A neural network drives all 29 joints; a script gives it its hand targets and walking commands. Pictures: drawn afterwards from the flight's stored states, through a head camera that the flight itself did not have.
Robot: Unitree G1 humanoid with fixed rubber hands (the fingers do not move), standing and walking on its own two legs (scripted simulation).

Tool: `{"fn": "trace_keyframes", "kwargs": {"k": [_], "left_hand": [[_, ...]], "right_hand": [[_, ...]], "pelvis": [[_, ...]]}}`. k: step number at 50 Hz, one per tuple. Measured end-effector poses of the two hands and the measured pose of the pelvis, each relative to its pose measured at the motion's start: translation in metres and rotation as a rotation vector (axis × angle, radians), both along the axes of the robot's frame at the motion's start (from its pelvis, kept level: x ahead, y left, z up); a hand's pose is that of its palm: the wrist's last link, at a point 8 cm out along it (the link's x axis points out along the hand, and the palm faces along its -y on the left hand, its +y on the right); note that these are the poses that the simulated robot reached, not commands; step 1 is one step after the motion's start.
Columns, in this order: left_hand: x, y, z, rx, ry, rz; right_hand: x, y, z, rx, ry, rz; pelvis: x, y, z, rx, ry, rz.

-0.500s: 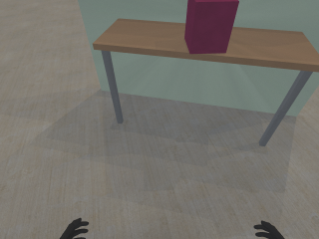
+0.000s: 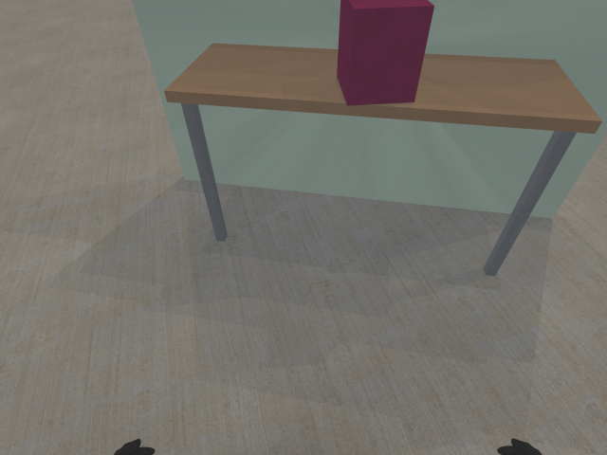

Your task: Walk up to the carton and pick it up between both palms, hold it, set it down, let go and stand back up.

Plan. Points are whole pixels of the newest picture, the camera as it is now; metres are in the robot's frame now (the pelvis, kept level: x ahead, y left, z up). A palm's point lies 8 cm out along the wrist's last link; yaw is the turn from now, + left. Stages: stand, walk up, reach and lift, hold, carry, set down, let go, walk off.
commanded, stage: walk up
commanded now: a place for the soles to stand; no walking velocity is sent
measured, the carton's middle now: (378, 46) +1.18 -0.23 +0.09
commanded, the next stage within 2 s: none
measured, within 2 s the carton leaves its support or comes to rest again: neither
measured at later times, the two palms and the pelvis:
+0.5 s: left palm out of the picture +0.11 +0.25 -0.06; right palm out of the picture +0.16 -0.37 -0.08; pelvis +0.08 -0.05 +0.01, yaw -3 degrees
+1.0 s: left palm (98, 398) +0.27 +0.33 -0.10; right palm (513, 420) +0.20 -0.25 -0.03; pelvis +0.17 +0.06 +0.02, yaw -7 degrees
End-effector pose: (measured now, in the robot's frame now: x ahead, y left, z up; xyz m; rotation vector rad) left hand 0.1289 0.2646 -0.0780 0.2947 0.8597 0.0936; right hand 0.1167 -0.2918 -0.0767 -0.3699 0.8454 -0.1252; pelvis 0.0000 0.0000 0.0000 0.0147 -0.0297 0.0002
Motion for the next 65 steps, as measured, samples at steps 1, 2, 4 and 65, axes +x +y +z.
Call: {"fn": "trace_keyframes", "kwargs": {"k": [1,2,4,65], "left_hand": [[-0.001,0.0,0.0,0.012,0.013,-0.009],[-0.001,0.0,0.001,0.024,0.024,-0.019],[0.0,-0.004,0.002,0.046,0.043,-0.043],[0.19,0.056,-0.015,0.018,0.2,-0.208]], "right_hand": [[-0.007,-0.008,-0.002,-0.008,0.017,-0.007],[-0.014,-0.017,-0.003,-0.016,0.036,-0.014],[-0.025,-0.035,-0.006,-0.028,0.065,-0.031],[0.076,0.042,0.032,-0.054,0.093,-0.295]], "pelvis": [[0.002,-0.004,0.0,0.003,0.002,-0.004],[0.004,-0.008,-0.001,0.006,0.004,-0.009],[0.01,-0.018,-0.002,0.016,0.001,-0.025],[0.201,0.054,0.02,-0.032,-0.038,-0.227]]}}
